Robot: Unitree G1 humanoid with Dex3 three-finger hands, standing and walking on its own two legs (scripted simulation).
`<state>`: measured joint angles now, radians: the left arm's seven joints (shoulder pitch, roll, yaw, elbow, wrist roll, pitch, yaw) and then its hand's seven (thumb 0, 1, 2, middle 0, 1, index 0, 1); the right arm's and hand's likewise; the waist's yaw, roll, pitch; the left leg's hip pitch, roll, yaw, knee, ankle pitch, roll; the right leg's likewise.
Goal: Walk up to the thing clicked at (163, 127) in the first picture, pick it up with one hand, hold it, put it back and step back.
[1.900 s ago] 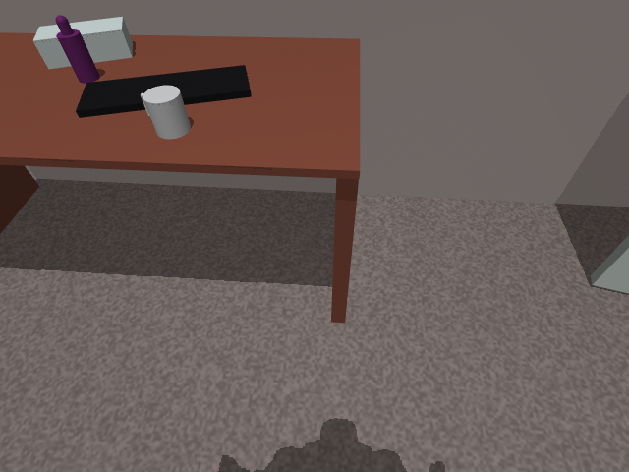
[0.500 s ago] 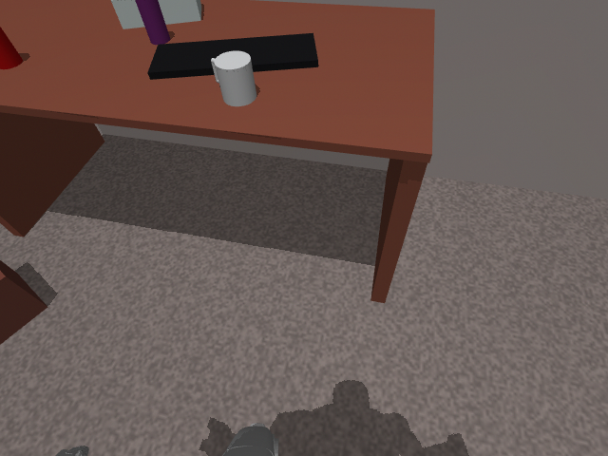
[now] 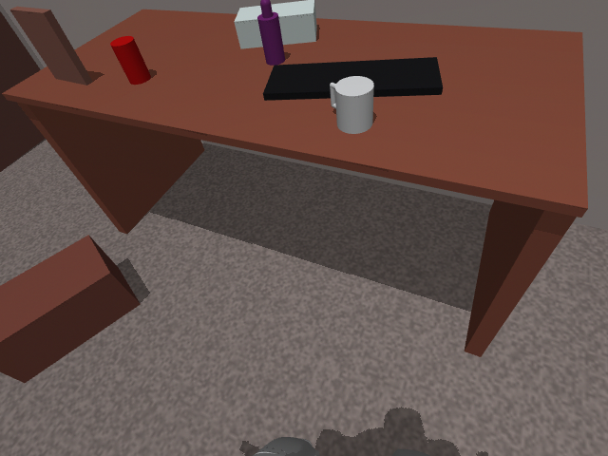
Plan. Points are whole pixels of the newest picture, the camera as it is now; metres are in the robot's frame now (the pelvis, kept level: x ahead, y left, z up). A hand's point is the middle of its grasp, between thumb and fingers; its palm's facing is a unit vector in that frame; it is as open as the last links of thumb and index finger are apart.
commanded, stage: walk up
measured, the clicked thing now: (349, 102) +0.80 -0.05 +0.02
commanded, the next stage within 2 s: none
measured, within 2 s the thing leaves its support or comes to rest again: neither
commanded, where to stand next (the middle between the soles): +0.10 +0.06 m, yaw +4 degrees
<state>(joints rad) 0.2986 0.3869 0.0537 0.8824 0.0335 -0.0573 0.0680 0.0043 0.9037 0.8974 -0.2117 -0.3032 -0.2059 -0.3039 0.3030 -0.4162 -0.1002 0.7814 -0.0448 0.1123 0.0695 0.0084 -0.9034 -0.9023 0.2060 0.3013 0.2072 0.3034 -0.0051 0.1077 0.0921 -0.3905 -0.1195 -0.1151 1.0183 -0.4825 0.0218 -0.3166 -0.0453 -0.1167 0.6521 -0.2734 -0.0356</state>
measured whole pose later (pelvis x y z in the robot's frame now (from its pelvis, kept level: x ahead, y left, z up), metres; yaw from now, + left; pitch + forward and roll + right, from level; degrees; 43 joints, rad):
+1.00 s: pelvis +0.04 +0.06 +0.00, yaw +6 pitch -2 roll +0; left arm 0.10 0.42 0.06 0.90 0.01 0.05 -0.02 0.01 0.91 0.90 -0.21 -0.30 -0.20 -0.30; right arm 0.20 -0.38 -0.02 0.94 -0.03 -0.03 -0.02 0.01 -0.90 -0.90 0.21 0.30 0.21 0.30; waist -0.01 -0.03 0.12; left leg -0.32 0.02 0.00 0.70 -0.35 -0.01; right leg -0.34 0.00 0.02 0.81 -0.48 -0.03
